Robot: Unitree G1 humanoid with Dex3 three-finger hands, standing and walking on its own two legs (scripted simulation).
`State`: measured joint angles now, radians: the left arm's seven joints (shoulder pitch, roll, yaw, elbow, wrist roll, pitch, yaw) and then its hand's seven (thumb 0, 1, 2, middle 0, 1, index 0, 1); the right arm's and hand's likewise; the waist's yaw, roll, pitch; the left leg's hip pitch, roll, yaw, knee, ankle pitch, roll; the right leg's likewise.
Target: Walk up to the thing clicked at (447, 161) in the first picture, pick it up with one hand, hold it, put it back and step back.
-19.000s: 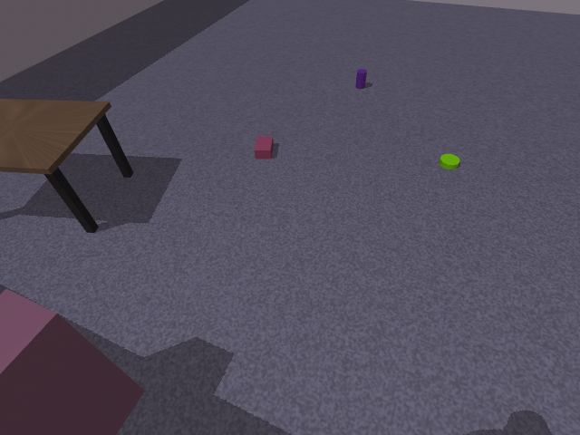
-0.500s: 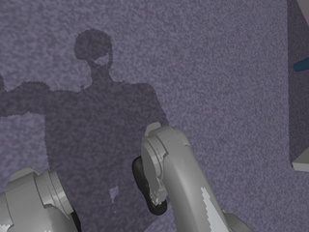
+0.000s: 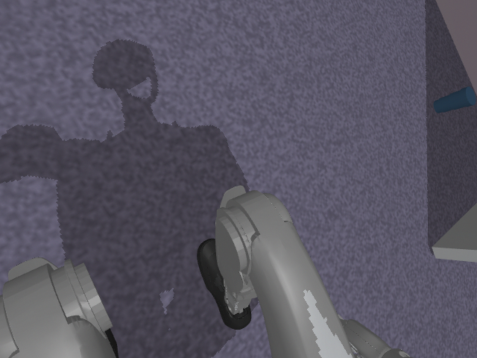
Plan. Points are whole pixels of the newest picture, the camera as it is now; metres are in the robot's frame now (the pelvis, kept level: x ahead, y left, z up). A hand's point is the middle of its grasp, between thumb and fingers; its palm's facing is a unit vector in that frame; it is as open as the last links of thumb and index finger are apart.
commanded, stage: rest palm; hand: left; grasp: from above
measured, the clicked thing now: out of the picture +0.46 +0.32 -0.29
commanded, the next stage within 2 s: close in 0.36 s
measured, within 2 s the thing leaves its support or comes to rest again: neither
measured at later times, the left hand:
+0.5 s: hand out of the picture +0.44 +0.31 -0.27, palm faces -0.46 -0.16 -0.87, open 13.8 cm
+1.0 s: hand out of the picture +0.44 +0.31 -0.27, palm faces -0.45 -0.15 -0.88, open 12.4 cm
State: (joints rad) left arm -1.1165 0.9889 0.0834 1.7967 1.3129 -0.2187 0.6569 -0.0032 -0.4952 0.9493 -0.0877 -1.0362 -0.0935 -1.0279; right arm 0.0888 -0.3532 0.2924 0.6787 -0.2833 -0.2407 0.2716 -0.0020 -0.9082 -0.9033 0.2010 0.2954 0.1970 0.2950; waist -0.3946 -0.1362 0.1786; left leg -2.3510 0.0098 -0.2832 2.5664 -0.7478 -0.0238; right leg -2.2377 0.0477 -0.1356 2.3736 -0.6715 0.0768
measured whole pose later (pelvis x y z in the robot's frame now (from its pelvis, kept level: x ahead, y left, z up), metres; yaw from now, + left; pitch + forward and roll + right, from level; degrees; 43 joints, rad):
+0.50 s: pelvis -0.01 +0.00 +0.00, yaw -1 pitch +27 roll -15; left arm -1.11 1.04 0.09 1.81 1.27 -0.20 0.67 0.00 -0.46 0.92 -0.09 -1.06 -0.11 -1.04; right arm 0.08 -0.37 0.34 0.65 -0.29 -0.26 0.27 0.00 -0.91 -0.91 0.20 0.30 0.20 0.30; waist -0.42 -0.16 0.23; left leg -2.33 0.02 -0.30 2.56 -0.74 -0.03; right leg -2.22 0.06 -0.15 2.36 -0.65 0.09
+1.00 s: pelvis -0.01 +0.00 +0.01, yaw -1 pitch +28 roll -16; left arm -1.12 1.04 0.08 1.80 1.27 -0.19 0.66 0.00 -0.22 0.74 -0.24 -0.97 -0.28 -0.93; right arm 0.08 -0.38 0.34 0.64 -0.28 -0.26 0.27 0.00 -0.90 -0.90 0.20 0.30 0.20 0.29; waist -0.42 -0.16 0.23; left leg -2.33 0.02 -0.30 2.55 -0.73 -0.02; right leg -2.21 0.06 -0.15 2.33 -0.65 0.09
